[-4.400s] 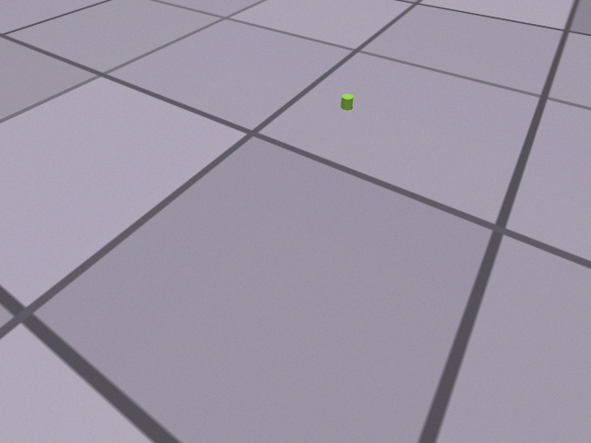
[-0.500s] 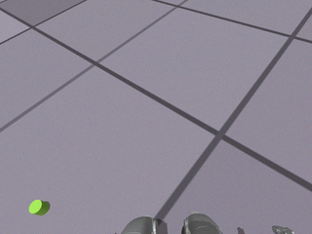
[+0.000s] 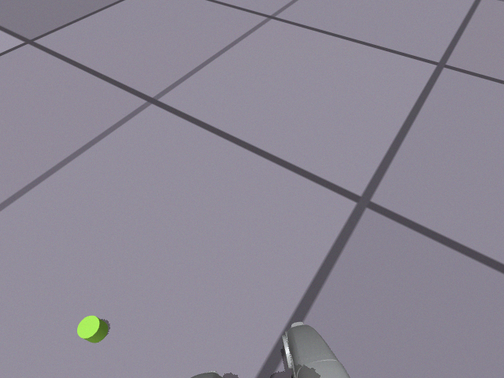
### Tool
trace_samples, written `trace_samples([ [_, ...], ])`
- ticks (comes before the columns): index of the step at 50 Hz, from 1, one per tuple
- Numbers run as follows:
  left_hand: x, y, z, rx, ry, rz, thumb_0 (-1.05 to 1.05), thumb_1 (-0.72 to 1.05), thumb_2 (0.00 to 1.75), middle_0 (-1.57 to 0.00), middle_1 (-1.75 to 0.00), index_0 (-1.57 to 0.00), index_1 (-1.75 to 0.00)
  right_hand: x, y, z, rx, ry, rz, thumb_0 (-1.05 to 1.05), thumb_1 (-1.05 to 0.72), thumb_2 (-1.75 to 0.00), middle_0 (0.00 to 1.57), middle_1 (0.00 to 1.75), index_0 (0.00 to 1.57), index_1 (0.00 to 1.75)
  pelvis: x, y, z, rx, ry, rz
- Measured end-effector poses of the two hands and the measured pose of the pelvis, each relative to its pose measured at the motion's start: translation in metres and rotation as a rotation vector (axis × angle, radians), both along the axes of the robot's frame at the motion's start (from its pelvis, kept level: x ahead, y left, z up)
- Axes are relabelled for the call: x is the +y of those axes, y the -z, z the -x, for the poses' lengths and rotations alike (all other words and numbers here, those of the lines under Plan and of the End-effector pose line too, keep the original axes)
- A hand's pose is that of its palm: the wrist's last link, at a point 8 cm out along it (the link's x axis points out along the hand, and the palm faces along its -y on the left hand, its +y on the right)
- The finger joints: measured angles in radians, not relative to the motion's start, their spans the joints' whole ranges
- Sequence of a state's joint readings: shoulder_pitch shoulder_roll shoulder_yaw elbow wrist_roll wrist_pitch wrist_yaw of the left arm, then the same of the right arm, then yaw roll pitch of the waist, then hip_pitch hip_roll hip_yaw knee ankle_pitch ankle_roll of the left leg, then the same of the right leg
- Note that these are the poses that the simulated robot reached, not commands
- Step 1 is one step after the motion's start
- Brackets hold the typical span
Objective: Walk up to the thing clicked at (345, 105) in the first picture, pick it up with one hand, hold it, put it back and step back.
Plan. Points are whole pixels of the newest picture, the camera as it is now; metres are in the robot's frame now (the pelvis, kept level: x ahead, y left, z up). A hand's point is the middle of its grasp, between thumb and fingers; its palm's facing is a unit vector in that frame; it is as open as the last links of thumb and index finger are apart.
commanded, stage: walk up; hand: left
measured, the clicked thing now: (93, 329) +0.40 +0.57 -0.70
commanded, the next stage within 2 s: none
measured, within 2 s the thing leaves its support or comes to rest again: neither
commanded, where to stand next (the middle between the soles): -0.06 +0.39 m, yaw -11 degrees
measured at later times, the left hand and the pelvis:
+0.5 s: hand out of the picture +0.00 +0.52 -0.09, palm faces -0.09 -0.76 -0.65, open 7.3 cm; pelvis -0.11 +0.20 -0.01, yaw -4 degrees
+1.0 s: hand out of the picture -0.12 +0.67 -0.12, palm faces -0.16 -0.84 -0.52, open 7.3 cm; pelvis -0.19 +0.39 +0.01, yaw -9 degrees
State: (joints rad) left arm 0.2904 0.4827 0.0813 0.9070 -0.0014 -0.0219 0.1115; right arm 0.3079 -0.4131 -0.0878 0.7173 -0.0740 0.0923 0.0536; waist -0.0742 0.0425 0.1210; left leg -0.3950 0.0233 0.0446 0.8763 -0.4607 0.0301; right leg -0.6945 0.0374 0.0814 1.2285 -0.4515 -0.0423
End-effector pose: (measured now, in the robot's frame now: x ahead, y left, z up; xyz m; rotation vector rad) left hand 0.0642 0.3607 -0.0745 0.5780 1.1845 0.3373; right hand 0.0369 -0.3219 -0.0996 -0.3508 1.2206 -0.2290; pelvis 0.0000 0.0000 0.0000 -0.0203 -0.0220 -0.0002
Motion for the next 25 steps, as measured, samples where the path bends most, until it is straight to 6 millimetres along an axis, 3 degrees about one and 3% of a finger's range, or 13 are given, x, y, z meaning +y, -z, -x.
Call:
trace_samples([
  [6,0.002,0.005,-0.001,0.008,0.066,0.091,0.00,0.90,0.90,-0.20,-0.30,-0.21,-0.30,0.041,-0.003,0.041,0.035,0.037,-0.011,0.00,-0.90,-0.90,0.21,0.30,0.21,0.30,0.039,-0.008,0.017,0.013,0.037,-0.018],
  [12,0.026,0.002,0.014,-0.026,0.129,0.079,0.00,0.90,0.90,-0.21,-0.30,-0.21,-0.30,0.080,0.018,0.046,0.005,0.042,-0.036,0.00,-0.90,-0.90,0.20,0.30,0.21,0.30,0.078,0.000,0.044,-0.016,0.061,0.016],
  [19,0.095,-0.027,0.042,-0.115,0.109,0.009,0.00,0.90,0.90,-0.21,-0.30,-0.22,-0.30,0.130,0.012,0.033,-0.101,-0.025,-0.059,0.00,-0.90,-0.90,0.21,0.30,0.21,0.30,0.134,-0.005,0.076,-0.028,0.059,-0.036],
  [25,0.187,-0.031,0.066,-0.116,0.147,-0.066,0.00,0.90,0.90,-0.21,-0.30,-0.22,-0.30,0.176,0.016,0.043,-0.171,-0.022,-0.016,0.00,-0.91,-0.90,0.20,0.30,0.21,0.30,0.202,0.012,0.106,-0.020,0.070,-0.026],
])
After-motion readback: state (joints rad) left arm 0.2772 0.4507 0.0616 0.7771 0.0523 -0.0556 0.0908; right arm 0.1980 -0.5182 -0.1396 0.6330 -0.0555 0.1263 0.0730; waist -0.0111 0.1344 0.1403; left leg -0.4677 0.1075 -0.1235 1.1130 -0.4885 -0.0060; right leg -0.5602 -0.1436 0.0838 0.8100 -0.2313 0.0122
